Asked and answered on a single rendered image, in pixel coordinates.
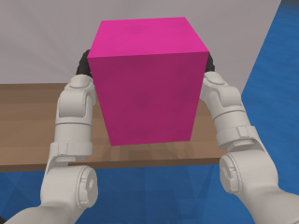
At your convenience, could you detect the table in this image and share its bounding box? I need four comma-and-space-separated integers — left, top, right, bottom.
0, 83, 228, 224

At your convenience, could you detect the left robot upper arm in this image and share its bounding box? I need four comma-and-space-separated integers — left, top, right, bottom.
4, 165, 98, 224

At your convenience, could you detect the robot left hand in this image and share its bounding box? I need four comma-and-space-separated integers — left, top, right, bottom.
76, 49, 93, 78

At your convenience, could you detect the carton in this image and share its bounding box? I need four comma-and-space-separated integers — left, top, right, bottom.
87, 17, 209, 147

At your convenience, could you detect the right robot forearm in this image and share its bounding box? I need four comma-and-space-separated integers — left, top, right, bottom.
199, 71, 278, 179

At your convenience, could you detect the robot right hand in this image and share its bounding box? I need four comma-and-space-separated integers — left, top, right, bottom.
205, 53, 215, 73

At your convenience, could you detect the left robot forearm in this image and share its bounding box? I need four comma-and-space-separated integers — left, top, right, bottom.
40, 74, 96, 202

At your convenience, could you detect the right robot upper arm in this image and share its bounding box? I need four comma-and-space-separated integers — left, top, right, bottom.
220, 148, 299, 224

